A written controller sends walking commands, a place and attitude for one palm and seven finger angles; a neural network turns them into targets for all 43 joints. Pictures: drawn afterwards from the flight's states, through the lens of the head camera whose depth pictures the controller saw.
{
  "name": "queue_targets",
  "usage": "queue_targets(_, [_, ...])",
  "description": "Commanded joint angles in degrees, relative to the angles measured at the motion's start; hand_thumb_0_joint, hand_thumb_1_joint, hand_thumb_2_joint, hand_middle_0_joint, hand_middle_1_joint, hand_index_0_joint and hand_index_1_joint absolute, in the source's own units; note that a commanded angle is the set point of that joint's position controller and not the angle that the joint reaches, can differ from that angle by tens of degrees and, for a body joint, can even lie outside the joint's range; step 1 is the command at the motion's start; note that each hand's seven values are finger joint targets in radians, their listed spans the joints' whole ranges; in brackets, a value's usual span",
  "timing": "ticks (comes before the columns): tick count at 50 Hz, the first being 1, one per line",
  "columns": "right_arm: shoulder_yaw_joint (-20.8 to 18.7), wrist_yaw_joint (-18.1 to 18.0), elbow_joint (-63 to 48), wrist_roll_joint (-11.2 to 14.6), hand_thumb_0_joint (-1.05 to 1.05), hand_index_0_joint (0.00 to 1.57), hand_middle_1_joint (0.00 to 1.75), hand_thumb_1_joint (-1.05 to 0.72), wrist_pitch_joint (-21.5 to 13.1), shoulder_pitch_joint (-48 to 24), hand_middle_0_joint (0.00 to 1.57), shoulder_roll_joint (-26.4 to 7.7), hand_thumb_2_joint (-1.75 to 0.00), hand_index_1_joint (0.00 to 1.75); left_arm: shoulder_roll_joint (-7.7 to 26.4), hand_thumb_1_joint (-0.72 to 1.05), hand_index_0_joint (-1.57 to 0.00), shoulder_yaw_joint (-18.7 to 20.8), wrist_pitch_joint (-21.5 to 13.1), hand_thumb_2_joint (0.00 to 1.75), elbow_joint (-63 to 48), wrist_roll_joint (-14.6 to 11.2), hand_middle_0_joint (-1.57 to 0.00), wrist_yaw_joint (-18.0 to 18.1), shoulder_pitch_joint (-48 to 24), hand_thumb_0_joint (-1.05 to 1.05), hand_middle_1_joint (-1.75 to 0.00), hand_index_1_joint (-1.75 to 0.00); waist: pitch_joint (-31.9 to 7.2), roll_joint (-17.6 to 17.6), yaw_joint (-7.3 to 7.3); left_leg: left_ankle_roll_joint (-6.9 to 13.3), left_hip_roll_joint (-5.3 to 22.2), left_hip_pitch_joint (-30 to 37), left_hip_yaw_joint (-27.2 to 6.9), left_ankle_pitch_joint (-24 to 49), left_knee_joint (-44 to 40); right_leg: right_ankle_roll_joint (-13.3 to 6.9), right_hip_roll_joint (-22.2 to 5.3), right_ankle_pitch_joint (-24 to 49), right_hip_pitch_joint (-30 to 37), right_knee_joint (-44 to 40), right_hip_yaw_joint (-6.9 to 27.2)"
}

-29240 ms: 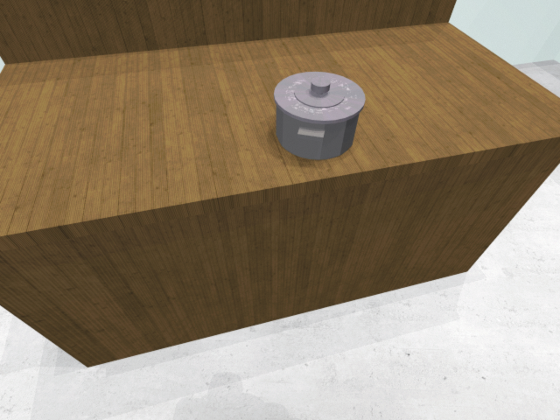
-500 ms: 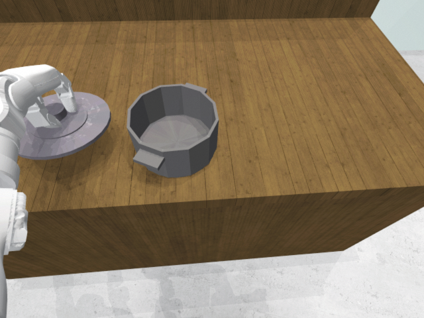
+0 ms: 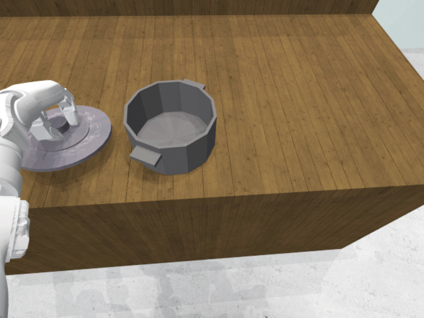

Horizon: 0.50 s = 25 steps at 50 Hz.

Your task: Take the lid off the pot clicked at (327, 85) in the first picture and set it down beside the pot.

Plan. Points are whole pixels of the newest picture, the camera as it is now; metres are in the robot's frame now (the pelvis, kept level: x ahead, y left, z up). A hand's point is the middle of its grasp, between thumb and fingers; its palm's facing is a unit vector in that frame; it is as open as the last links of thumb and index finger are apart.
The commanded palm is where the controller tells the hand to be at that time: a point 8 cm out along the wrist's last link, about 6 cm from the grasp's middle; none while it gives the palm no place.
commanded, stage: lower the lid onto the table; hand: left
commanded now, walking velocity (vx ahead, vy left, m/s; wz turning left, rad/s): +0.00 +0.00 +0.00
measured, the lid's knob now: (57, 125) +0.48 +0.29 +0.06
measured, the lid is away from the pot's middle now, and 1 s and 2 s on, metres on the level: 0.23 0.24 0.24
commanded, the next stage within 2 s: open the fingers wide in 0.70 s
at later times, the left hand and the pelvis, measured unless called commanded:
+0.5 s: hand (48, 130) +0.46 +0.30 +0.06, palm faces -0.51 -0.11 -0.86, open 6.8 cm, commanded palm +0.50 +0.30 +0.12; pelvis +0.00 +0.01 -0.01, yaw -1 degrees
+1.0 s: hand (49, 137) +0.46 +0.31 +0.05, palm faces -0.44 -0.07 -0.89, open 6.9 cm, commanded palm +0.48 +0.30 +0.10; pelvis -0.01 +0.01 -0.02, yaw -2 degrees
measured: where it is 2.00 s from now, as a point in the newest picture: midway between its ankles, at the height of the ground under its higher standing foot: outside the picture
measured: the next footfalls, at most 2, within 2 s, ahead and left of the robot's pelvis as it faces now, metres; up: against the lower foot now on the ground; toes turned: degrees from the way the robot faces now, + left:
none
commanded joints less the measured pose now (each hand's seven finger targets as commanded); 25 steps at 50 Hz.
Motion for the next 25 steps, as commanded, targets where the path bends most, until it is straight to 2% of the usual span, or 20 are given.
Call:
queue_targets(1, [-2.7, -1.7, -2.6, 0.5, 0.00, 0.20, 0.30, -0.90, -1.3, 6.5, 0.20, -10.5, -0.90, 0.30, 22.1, 0.84, -0.92, 5.3, 0.2, 0.76, -9.5, -0.9, -0.94, 3.4, -30.7, 0.00, -1.02, -1.01, -25.0, 3.9, -1.29, 1.3, 0.6, 15.8, -1.9, 25.6, -0.1, -3.6, 3.3, 17.5, 4.9, 0.5, -1.3])
queue_targets(2, [-2.8, -1.7, -2.6, 0.4, 0.00, 0.20, 0.30, -0.90, -1.5, 6.4, 0.20, -10.5, -0.90, 0.30, 21.4, 0.84, -0.92, 4.3, 0.1, 0.76, -11.2, -0.6, -0.94, 3.5, -32.6, 0.00, -1.02, -1.01, -25.5, 6.2, -1.29, 1.2, 0.7, 16.6, -1.9, 25.9, -0.2, -3.8, 3.3, 17.2, 4.1, 0.5, -1.3])
queue_targets(5, [-3.0, -2.0, -2.5, 0.2, 0.00, 0.20, 0.30, -0.90, -1.7, 7.1, 0.20, -10.3, -0.90, 0.30, 21.9, 0.84, -0.92, 4.9, -0.4, 0.76, -12.0, 0.4, -0.94, 3.9, -32.8, 0.00, -1.02, -1.01, -27.7, 8.4, -1.24, 0.9, 1.0, 19.1, -2.5, 30.6, 1.2, -3.8, 3.6, 17.9, 3.0, 1.3, -1.3])
queue_targets(6, [-2.8, -2.1, -2.7, 0.3, 0.00, 0.20, 0.30, -0.90, -1.8, 7.3, 0.20, -10.5, -0.90, 0.30, 23.9, 0.84, -0.92, 6.6, -0.7, 0.76, -11.2, 0.5, -0.94, 4.1, -31.1, 0.00, -1.02, -1.01, -28.0, 7.9, -0.88, 0.8, 0.9, 18.6, -2.6, 31.0, 1.5, -3.8, 3.6, 18.1, 3.5, 1.5, -1.2])
queue_targets(8, [-2.7, -2.3, -2.5, 0.2, 0.00, 0.20, 0.30, -0.90, -1.9, 7.7, 0.20, -10.6, -0.90, 0.30, 23.2, 0.84, -0.92, 5.9, -1.0, 0.76, -9.3, -0.1, -0.94, 3.8, -29.5, 0.00, -1.02, -1.01, -27.3, 6.8, -1.29, 1.2, 0.8, 16.9, -1.9, 30.6, 2.0, -3.7, 3.4, 18.8, 3.1, 1.9, -1.1])
queue_targets(9, [-2.7, -2.3, -2.2, 0.3, 0.00, 0.20, 0.30, -0.90, -1.6, 7.7, 0.20, -10.8, -0.90, 0.30, 23.7, 0.84, -0.92, 6.2, -0.8, 0.76, -9.2, -0.3, -0.94, 3.7, -30.3, 0.00, -1.02, -1.01, -26.7, 6.0, -1.50, 1.2, 0.9, 15.8, -1.8, 28.1, 1.7, -3.6, 3.5, 17.8, 3.2, 1.9, -1.2])
queue_targets(10, [-2.6, -2.4, -2.2, 0.4, 0.00, 0.20, 0.30, -0.90, -1.7, 7.8, 0.20, -10.6, -0.90, 0.30, 21.5, 0.84, -0.92, 4.3, -0.5, 0.76, -7.1, -0.4, -0.94, 3.4, -29.4, 0.00, -1.02, -1.01, -25.2, 6.0, -1.77, 1.3, 0.6, 14.5, -1.5, 26.2, 1.7, -3.6, 3.5, 16.7, 2.3, 1.8, -1.3])
queue_targets(11, [-2.7, -2.4, -1.8, 0.5, 0.00, 0.20, 0.30, -0.90, -1.8, 8.3, 0.20, -10.9, -0.90, 0.30, 21.8, 0.84, -0.92, 4.4, -0.7, 0.76, -8.8, -0.6, -0.94, 3.3, -30.7, 0.00, -1.02, -1.01, -25.7, 6.4, -1.71, 1.2, 0.9, 15.2, -1.8, 26.6, 1.7, -3.6, 3.6, 16.8, 1.9, 2.0, -1.4])
queue_targets(12, [-2.9, -2.4, -1.9, 0.5, 0.00, 0.20, 0.30, -0.90, -1.8, 8.7, 0.20, -10.9, -0.90, 0.30, 22.5, 0.84, -0.92, 5.1, -0.8, 0.76, -9.2, -0.3, -0.94, 3.5, -30.6, 0.00, -1.02, -1.01, -26.8, 6.5, -1.64, 1.2, 1.0, 16.3, -2.0, 28.7, 2.2, -3.7, 3.7, 17.2, 1.4, 2.2, -1.4])
queue_targets(13, [-2.9, -2.5, -2.0, 0.3, 0.00, 0.20, 0.30, -0.90, -1.6, 8.4, 0.20, -11.0, -0.90, 0.30, 23.0, 0.84, -0.92, 5.2, -1.2, 0.76, -10.4, 0.0, -0.94, 3.6, -31.2, 0.00, -1.02, -1.01, -28.0, 8.9, -1.42, 0.9, 1.0, 17.3, -2.1, 31.5, 2.8, -3.9, 3.5, 17.9, 0.9, 2.5, -1.2])
queue_targets(14, [-3.1, -2.5, -1.8, 0.1, 0.00, 0.20, 0.30, -0.90, -1.6, 9.0, 0.20, -10.9, -0.90, 0.30, 23.9, 0.84, -0.92, 6.0, -1.4, 0.76, -12.7, 0.2, -0.94, 3.7, -32.6, 0.00, -1.02, -1.01, -29.8, 9.6, -1.52, 0.7, 1.2, 19.1, -2.7, 33.9, 3.2, -3.7, 3.8, 18.5, 0.9, 2.8, -1.3])
queue_targets(15, [-3.1, -2.6, -1.9, 0.1, 0.00, 0.20, 0.30, -0.90, -1.6, 9.4, 0.20, -10.6, -0.90, 0.30, 23.0, 0.84, -0.92, 5.7, -1.6, 0.76, -11.9, 0.5, -0.94, 3.8, -31.8, 0.00, -1.02, -1.01, -30.2, 10.4, -1.68, 0.5, 1.2, 19.7, -2.9, 35.5, 3.6, -3.7, 4.0, 18.2, 0.2, 3.0, -1.4])
queue_targets(18, [-3.1, -2.6, -1.6, -0.1, 0.00, 0.20, 0.30, -0.90, -1.7, 9.9, 0.20, -10.8, -0.90, 0.30, 23.8, 0.84, -0.92, 7.0, -2.2, 0.76, -9.1, -0.1, -0.94, 3.9, -28.3, 0.00, -1.02, -1.01, -29.0, 8.6, -1.50, 0.6, 1.3, 18.5, -2.6, 36.4, 4.2, -3.6, 4.0, 18.3, -0.8, 3.2, -1.4])
queue_targets(19, [-3.0, -2.6, -1.2, 0.0, 0.00, 0.20, 0.30, -0.90, -1.4, 10.1, 0.20, -11.0, -0.90, 0.30, 23.9, 0.84, -0.92, 7.1, -2.0, 0.76, -8.6, -0.2, -0.94, 3.8, -28.6, 0.00, -1.02, -1.01, -28.4, 6.6, -1.69, 0.7, 1.4, 17.3, -2.7, 34.7, 4.2, -3.5, 4.0, 18.1, -0.6, 3.4, -1.6])
queue_targets(22, [-3.0, -2.3, -0.8, 0.4, 0.00, 0.20, 0.30, -0.90, -1.2, 10.3, 0.20, -11.1, -0.90, 0.30, 20.0, 0.84, -0.92, 3.6, -1.2, 0.76, -4.6, 0.0, -0.94, 3.4, -27.8, 0.00, -1.02, -1.01, -23.9, 5.6, -2.30, 0.7, 1.3, 13.6, -2.2, 28.5, 3.8, -3.7, 4.2, 14.3, -3.7, 3.3, -2.0])
queue_targets(23, [-3.2, -2.2, -0.7, 0.3, 0.00, 0.20, 0.30, -0.90, -1.1, 10.3, 0.20, -11.3, -0.90, 0.30, 19.6, 0.84, -0.92, 3.2, -1.5, 0.76, -7.1, 0.0, -0.94, 3.5, -29.6, 0.00, -1.02, -1.01, -25.4, 8.1, -1.96, 0.4, 1.6, 15.4, -2.3, 31.4, 4.0, -4.0, 4.0, 15.0, -4.1, 3.6, -2.0])
queue_targets(24, [-3.4, -2.1, -0.8, 0.0, 0.00, 0.20, 0.30, -0.90, -0.9, 10.9, 0.20, -11.2, -0.90, 0.30, 22.4, 0.84, -0.92, 5.7, -1.6, 0.76, -8.2, 0.8, -0.94, 4.0, -29.8, 0.00, -1.02, -1.01, -27.2, 8.9, -1.62, 0.0, 1.8, 17.3, -3.0, 34.0, 4.6, -3.9, 4.3, 15.1, -4.3, 4.0, -2.0])
queue_targets(25, [-3.3, -2.1, -1.1, -0.2, 0.00, 0.20, 0.30, -0.90, -0.8, 11.0, 0.20, -10.9, -0.90, 0.30, 22.4, 0.84, -0.92, 5.8, -1.7, 0.76, -8.0, 1.4, -0.94, 4.1, -29.5, 0.00, -1.02, -1.01, -28.5, 9.9, -1.57, -0.3, 1.5, 17.8, -3.2, 35.9, 5.0, -4.0, 4.5, 15.5, -4.1, 4.2, -2.0])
